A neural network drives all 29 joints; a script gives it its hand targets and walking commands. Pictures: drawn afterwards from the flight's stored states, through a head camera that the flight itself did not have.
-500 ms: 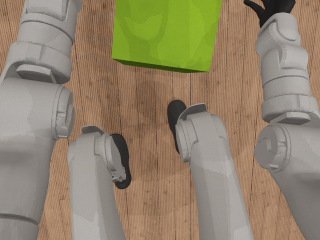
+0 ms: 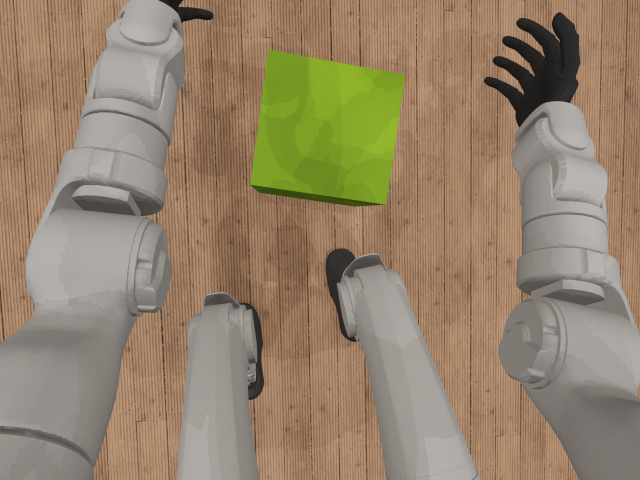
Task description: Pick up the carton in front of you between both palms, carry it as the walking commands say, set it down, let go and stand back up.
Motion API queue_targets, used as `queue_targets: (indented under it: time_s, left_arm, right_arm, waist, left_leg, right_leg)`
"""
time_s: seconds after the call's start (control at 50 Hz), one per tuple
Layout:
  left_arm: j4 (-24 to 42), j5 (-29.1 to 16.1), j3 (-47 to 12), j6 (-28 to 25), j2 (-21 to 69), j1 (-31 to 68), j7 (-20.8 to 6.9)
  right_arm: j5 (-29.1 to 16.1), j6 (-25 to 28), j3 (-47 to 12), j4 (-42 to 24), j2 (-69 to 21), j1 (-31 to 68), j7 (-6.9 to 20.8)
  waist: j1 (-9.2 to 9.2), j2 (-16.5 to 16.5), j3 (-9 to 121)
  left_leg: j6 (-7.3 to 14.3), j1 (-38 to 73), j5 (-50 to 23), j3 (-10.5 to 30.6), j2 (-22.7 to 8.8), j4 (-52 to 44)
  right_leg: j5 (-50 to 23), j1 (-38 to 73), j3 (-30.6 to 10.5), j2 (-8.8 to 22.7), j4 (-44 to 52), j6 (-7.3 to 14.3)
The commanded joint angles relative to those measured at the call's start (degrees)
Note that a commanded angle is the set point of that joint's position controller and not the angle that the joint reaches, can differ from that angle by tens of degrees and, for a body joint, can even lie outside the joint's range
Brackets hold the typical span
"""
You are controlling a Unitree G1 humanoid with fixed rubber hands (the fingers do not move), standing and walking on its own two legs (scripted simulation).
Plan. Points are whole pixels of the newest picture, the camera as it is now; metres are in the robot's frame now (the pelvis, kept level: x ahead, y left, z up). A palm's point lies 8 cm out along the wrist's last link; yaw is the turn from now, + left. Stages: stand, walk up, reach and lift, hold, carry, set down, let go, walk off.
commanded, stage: set down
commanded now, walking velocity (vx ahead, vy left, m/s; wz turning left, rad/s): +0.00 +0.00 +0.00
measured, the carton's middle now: (320, 143) +0.48 -0.11 -0.42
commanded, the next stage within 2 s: let go in 0.22 s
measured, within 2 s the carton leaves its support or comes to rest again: neither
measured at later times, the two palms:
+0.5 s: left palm (81, 36) +0.51 +0.09 +0.03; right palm out of the picture +0.40 -0.28 +0.03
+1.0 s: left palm out of the picture +0.36 +0.16 +0.13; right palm out of the picture +0.27 -0.26 +0.15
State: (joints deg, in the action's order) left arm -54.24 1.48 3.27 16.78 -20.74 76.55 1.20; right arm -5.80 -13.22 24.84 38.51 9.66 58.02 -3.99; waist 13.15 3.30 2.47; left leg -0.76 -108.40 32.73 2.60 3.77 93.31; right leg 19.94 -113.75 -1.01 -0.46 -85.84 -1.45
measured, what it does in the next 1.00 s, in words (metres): rises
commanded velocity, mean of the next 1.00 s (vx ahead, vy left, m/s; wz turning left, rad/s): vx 0.00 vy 0.00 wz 0.00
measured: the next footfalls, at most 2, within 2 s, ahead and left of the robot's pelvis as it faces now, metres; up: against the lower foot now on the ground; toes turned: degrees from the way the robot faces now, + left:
none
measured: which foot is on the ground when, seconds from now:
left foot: down 0.00-1.00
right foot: down 0.00-1.00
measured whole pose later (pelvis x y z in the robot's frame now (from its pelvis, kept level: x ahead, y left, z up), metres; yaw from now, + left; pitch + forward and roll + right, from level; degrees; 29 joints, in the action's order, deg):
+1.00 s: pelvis +0.10 -0.02 +0.22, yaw -1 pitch +13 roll +0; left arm -32.9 4.9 7.1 0.7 -7.8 4.0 3.3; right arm -2.2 -1.8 0.4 20.8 11.5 -9.0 4.6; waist 6.6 -1.8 -0.8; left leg -1.6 -26.6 20.4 4.6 0.3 33.8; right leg 12.5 -33.8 -1.3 -2.4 -33.1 1.3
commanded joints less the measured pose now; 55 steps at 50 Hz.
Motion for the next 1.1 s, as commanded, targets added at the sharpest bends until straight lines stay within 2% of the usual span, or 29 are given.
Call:
queue_targets:
  time_s: [0.0, 0.18, 0.3, 0.42, 0.5, 0.56, 0.62, 0.68, 0.74, 0.82, 0.9, 1.08]
  left_arm:
    - [6.35, 0.95, 1.74, -1.24, -3.65, 16.12, -0.13]
    - [4.04, 1.19, 3.25, -2.43, -2.85, 12.58, -1.52]
    - [4.28, 3.97, 6.4, -3.98, 0.59, 3.81, -1.01]
    - [14.76, 7.63, 9.42, -6.09, 8.62, -13.99, 3.54]
    - [24.05, 8.16, 9.89, -7.61, 11.95, -23.78, 6.89]
    - [27.66, 7.23, 9.15, -8.85, 13.14, -30.69, 7.82]
    - [28.13, 6.07, 8.11, -10.5, 13.68, -38.39, 7.6]
    - [27.0, 5.17, 7.23, -12.29, 12.91, -45.68, 6.52]
    - [25.74, 4.56, 6.67, -13.9, 11.52, -52.54, 5.25]
    - [25.06, 3.99, 5.92, -15.68, 10.02, -61.26, 3.75]
    - [25.75, 3.57, 5.21, -16.82, 9.01, -68.59, 2.63]
    - [29.0, 1.74, 2.54, -17.38, 7.16, -79.65, -0.29]
  right_arm:
    - [0.54, 1.08, 0.91, -6.66, 7.61, 7.81, 0.72]
    - [2.75, 1.95, 1.55, -6.38, 6.37, 5.62, 1.79]
    - [5.74, 3.39, 0.76, -6.36, 4.96, -0.7, 3.74]
    - [9.51, 5.31, -2.82, -10.97, 5.28, -14.84, 7.96]
    - [9.68, 6.61, -6.93, -13.6, 6.95, -23.12, 10.24]
    - [8.62, 7.7, -10.64, -14.2, 7.69, -29.53, 11.27]
    - [7.48, 8.89, -14.08, -14.37, 7.63, -36.31, 11.83]
    - [6.28, 10.04, -17.04, -15.21, 7.24, -43.3, 11.69]
    - [5.12, 10.99, -19.4, -17.19, 6.85, -49.82, 10.88]
    - [4.18, 11.92, -21.59, -20.73, 6.27, -58.37, 9.59]
    - [3.67, 12.44, -22.87, -23.16, 6.3, -64.64, 8.6]
    - [3.51, 12.34, -22.34, -20.77, 7.71, -68.94, 8.15]
  waist:
    - [3.86, 10.18, 61.11]
    - [3.62, 7.3, 57.44]
    - [2.14, 5.73, 59.59]
    - [0.18, 3.79, 59.77]
    - [-1.2, 2.02, 51.68]
    - [-1.9, 0.42, 43.35]
    - [-2.74, -1.29, 36.24]
    - [-3.66, -3.64, 31.13]
    - [-4.71, -5.9, 27.98]
    - [-5.84, -7.66, 24.82]
    - [-7.41, -6.58, 20.01]
    - [-10.75, -0.26, 8.88]
  left_leg:
    - [-0.45, 29.73, -15.6, -4.03, 2.91, -13.92]
    - [-0.35, 34.11, -16.84, -3.07, 2.62, -24.9]
    - [-0.64, 39.94, -21.35, -2.63, 2.9, -31.52]
    - [-2.05, 49.26, -27.42, -2.59, 3.04, -39.0]
    - [-2.47, 52.38, -21.78, -2.73, 2.75, -44.99]
    - [-2.27, 53.76, -15.46, -2.9, 2.31, -49.14]
    - [-1.86, 55.4, -12.08, -3.2, 1.87, -51.95]
    - [-1.14, 56.59, -11.26, -3.32, 1.54, -53.91]
    - [-0.37, 58.22, -12.02, -3.23, 1.33, -55.97]
    - [0.49, 61.77, -14.33, -2.88, 1.11, -59.4]
    - [1.03, 68.88, -17.06, -2.25, 0.77, -63.27]
    - [-0.16, 86.35, -27.77, -0.91, -1.48, -70.11]
  right_leg:
    - [-24.96, 43.48, 8.13, -2.87, 7.67, -2.33]
    - [-26.22, 51.42, 7.16, -2.47, 17.63, -2.32]
    - [-29.24, 60.24, 6.5, -2.52, 23.15, -1.97]
    - [-32.77, 72.54, 5.52, -2.6, 29.11, -0.66]
    - [-28.54, 79.72, 4.06, -2.14, 34.15, 0.26]
    - [-23.41, 84.81, 2.74, -1.79, 38.14, 0.6]
    - [-19.7, 89.41, 1.49, -1.47, 41.62, 0.61]
    - [-19.14, 95.33, 0.01, -1.11, 44.52, 0.21]
    - [-22.36, 102.0, -1.48, -0.58, 46.62, -0.39]
    - [-30.9, 109.81, -3.15, 0.13, 48.78, -0.92]
    - [-34.54, 113.0, -3.39, 0.29, 51.49, -1.09]
    - [-29.94, 112.74, -0.76, -2.17, 58.35, -0.2]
